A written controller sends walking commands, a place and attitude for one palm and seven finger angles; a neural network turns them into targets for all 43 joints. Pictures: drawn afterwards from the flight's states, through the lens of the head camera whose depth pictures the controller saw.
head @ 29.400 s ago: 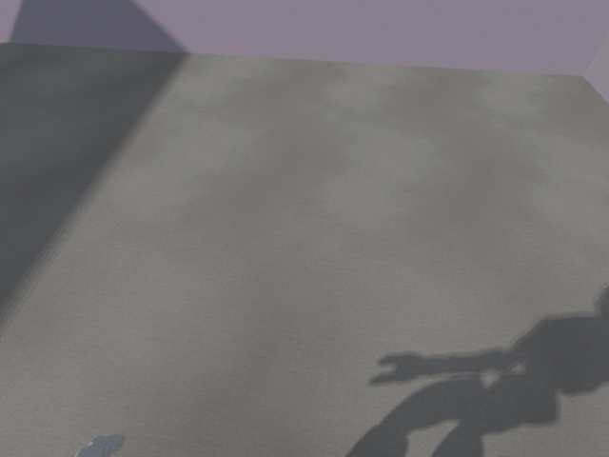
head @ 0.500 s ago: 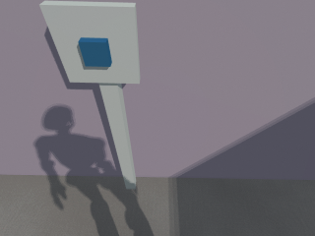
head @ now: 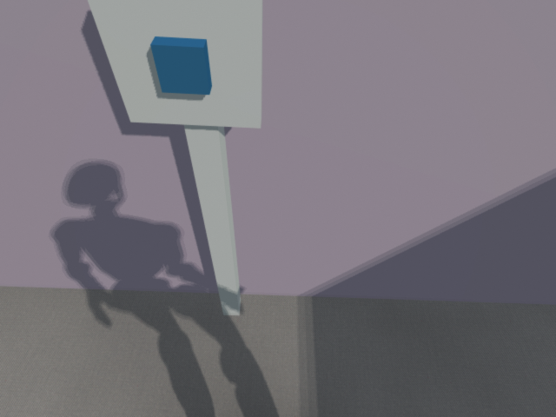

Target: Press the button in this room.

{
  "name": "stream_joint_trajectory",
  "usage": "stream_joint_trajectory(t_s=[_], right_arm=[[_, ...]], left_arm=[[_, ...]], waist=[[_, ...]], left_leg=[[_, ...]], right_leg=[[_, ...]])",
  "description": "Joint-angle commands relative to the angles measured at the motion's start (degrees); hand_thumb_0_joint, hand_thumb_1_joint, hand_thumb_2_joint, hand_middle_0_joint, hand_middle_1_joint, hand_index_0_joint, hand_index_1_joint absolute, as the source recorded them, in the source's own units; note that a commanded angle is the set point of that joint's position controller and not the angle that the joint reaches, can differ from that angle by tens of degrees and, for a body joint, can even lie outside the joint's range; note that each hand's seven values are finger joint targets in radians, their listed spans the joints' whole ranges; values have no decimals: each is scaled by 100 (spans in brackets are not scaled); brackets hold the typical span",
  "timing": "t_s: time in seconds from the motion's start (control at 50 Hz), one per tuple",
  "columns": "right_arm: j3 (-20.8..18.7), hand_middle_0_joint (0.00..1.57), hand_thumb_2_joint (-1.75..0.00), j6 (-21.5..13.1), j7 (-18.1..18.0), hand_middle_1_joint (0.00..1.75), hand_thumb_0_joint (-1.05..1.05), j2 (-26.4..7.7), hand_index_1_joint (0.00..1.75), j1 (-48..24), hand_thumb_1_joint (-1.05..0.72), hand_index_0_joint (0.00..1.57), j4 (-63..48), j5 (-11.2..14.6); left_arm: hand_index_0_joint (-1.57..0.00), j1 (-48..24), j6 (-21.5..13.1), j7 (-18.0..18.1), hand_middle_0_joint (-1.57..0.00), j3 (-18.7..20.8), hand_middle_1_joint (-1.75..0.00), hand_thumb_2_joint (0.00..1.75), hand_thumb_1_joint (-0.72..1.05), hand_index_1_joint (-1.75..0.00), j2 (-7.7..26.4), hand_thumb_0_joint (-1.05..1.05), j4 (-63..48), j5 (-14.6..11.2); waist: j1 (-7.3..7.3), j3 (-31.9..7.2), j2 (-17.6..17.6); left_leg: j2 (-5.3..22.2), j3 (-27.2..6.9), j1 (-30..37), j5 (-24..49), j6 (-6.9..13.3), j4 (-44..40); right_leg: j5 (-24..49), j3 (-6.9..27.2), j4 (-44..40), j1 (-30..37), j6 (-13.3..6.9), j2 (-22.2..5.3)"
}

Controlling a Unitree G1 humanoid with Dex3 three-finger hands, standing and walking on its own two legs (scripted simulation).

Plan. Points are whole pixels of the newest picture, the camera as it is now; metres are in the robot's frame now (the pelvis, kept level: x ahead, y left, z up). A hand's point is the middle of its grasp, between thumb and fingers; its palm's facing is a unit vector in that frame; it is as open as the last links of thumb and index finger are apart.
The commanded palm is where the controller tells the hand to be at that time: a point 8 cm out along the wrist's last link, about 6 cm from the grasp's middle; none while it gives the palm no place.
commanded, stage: come to a stop and stand still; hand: left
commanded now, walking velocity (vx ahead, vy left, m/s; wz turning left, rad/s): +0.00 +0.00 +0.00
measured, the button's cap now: (183, 65) +0.51 +0.18 +0.23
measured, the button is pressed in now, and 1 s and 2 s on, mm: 0 0 0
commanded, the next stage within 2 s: look again from close up in 1.10 s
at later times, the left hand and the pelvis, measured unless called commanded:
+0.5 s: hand out of the picture -0.11 +0.28 -0.15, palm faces +0.08 -0.94 -0.33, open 7.4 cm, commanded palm none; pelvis -0.10 +0.05 +0.01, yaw +1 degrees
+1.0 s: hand out of the picture -0.08 +0.29 -0.14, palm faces -0.04 -0.95 -0.31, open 7.4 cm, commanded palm none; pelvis -0.17 +0.06 +0.01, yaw -1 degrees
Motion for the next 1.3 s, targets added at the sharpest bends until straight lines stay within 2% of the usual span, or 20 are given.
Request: stream_joint_trajectory(t_s=[0.0,0.04,0.16,0.38,0.44,0.48,0.5,0.54,0.56,0.6,0.62,0.64,0.66,0.68,0.74,0.82,0.88,0.9,1.0,1.28], right_arm=[[-188,20,-90,-151,-4,30,0,-804,30,517,-90,20,-493,20],[-203,20,-90,-138,-9,30,0,-935,30,321,-90,20,-565,2],[-297,20,-90,-109,65,30,0,-1344,30,48,-90,20,-720,-25],[-451,20,-90,-33,84,30,0,-1872,30,-283,-90,20,-506,-11],[-448,20,-90,51,91,30,0,-1801,30,-329,-90,20,-397,3],[-483,20,-90,212,81,30,0,-1476,30,117,-90,20,-294,40],[-629,20,-90,281,75,30,0,-1688,30,473,-90,20,-196,34],[-653,20,-90,228,51,30,0,-1702,30,1429,-90,20,108,56],[-548,20,-90,117,89,30,0,-1499,30,1686,-90,20,93,71],[-411,20,-90,-4,171,30,0,-1271,30,1350,-90,20,25,63],[-365,20,-90,-70,114,30,0,-1410,30,1057,-90,20,-91,34],[-418,20,-90,-166,64,30,0,-1906,30,752,-90,20,-262,-5],[-480,20,-90,-193,-27,30,0,-2355,30,196,-90,20,-493,1],[-472,20,-90,-216,-48,30,0,-2521,30,-347,-90,20,-701,-33],[-359,20,-90,-234,-48,30,0,-2087,30,-345,-90,20,-422,-37],[-300,20,-90,-191,-25,30,0,-1937,30,89,-90,20,-170,-43],[-149,20,-90,-201,31,30,0,-1467,30,400,-90,20,-40,85],[-150,20,-90,-225,50,30,0,-1474,30,493,-90,20,-24,69],[-149,20,-90,-210,103,30,0,-1607,30,382,-90,20,219,20],[-93,20,-90,-269,100,30,0,-1608,30,98,-90,20,526,73]], left_arm=[[-20,269,-33,35,-20,184,-30,90,90,-30,734,0,-627,8],[-20,181,34,-21,-20,138,-30,90,90,-30,666,0,-672,-7],[-20,59,89,-175,-20,241,-30,90,90,-30,1002,0,-589,60],[-20,952,110,-248,-20,431,-30,90,90,-30,1298,0,-132,78],[-20,1250,144,-251,-20,456,-30,90,90,-30,1339,0,31,116],[-20,423,96,-192,-20,510,-30,90,90,-30,1688,0,-176,165],[-20,-786,102,-127,-20,642,-30,90,90,-30,1985,0,-560,154],[-20,-2087,-17,-82,-20,638,-30,90,90,-30,2012,0,-844,158],[-20,-1871,-52,-97,-20,585,-30,90,90,-30,1921,0,-811,191],[-20,-861,10,-133,-20,504,-30,90,90,-30,1862,0,-465,155],[-20,-301,80,-165,-20,451,-30,90,90,-30,1693,0,-320,83],[-20,-58,116,-214,-20,443,-30,90,90,-30,1496,0,-275,-3],[-20,-208,108,-251,-20,514,-30,90,90,-30,1655,0,-365,-32],[-20,-165,57,-349,-20,598,-30,90,90,-30,1859,0,-436,-36],[-20,-106,140,-276,-20,521,-30,90,90,-30,1663,0,-88,46],[-20,-120,-53,-320,-20,366,-30,90,90,-30,1363,0,-27,9],[-20,-515,-219,-226,-20,295,-30,90,90,-30,1741,0,-105,-15],[-20,-712,-221,-227,-20,290,-30,90,90,-30,1872,0,-149,-10],[-20,-800,-155,-241,-20,207,-30,90,90,-30,1616,0,-68,-12],[-20,-630,-224,-216,-20,146,-30,90,90,-30,1540,0,221,-14]], waist=[[-90,-1216,489],[-21,-584,815],[83,251,661],[319,-253,558],[365,-125,-25],[-98,-63,-1523],[-448,38,-1515],[-1145,-393,-868],[-1104,-351,-449],[-542,134,-101],[-232,367,499],[-118,646,1618],[83,907,1707],[400,809,1228],[274,293,1130],[220,33,359],[-84,-74,-259],[-231,-176,-74],[-129,-66,-146],[-71,-423,95]], left_leg=[[874,-1058,1084,3306,78,-289],[1115,-1348,571,2239,236,-885],[1124,-1745,-892,-2069,90,-2339],[947,-1407,-662,-2237,-404,-2863],[538,-869,-797,-2242,-573,-2252],[-278,-322,675,-858,-528,1224],[-185,-887,817,-806,-353,3064],[97,-1203,1280,-940,-238,3687],[198,-1080,954,-1358,-174,2326],[88,-643,510,-1170,-198,-568],[101,-942,333,-1283,-198,-1341],[1129,-2932,-113,-2402,96,-2213],[1817,-3563,-1265,-2962,574,-2797],[1808,-3281,-2054,-2646,747,-2866],[1374,-2901,-1349,-2328,532,-2450],[1037,-2108,-439,-950,350,-1624],[355,-1240,-375,-329,-169,-899],[308,-1148,153,-71,-201,-961],[555,-1516,120,-611,-125,-1672],[627,-1369,536,521,-175,-1682]], right_leg=[[1760,284,17,-235,-284,-263],[279,154,-68,-517,-200,-33],[-31,92,-13,-267,-285,5],[-238,-164,-323,328,-513,225],[-600,137,-839,256,-652,42],[-2599,2150,-2808,-2305,-1292,-1379],[-2153,2588,-3045,-3210,-1501,-1899],[-566,1513,-2179,-3300,-1154,-1462],[-295,1271,-1685,-2540,-898,-1202],[-940,1060,-702,-1843,-562,-865],[-1124,929,-16,-1839,-489,-485],[-867,595,1036,-2371,-232,65],[-319,793,1618,-2045,-164,-74],[82,842,1799,-1257,-138,-209],[-23,909,2240,-1192,-221,-13],[204,446,-570,-132,-253,89],[401,2003,-1698,37,-764,-971],[417,1935,-1675,-335,-861,-1091],[-276,1236,-1539,-463,-374,-361],[1072,1032,-1415,-14,-308,-396]])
